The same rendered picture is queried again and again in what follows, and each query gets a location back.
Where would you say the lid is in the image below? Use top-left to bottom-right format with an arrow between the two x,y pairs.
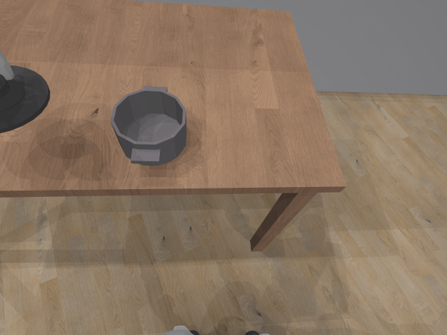
0,66 -> 50,133

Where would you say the left robot hand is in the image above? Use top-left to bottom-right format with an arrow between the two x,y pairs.
0,47 -> 14,80

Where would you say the pot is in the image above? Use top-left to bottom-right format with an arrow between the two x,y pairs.
110,86 -> 186,166

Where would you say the left robot shin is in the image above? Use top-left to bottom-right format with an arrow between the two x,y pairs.
173,326 -> 192,334

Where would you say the table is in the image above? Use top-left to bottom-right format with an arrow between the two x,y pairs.
0,0 -> 346,251

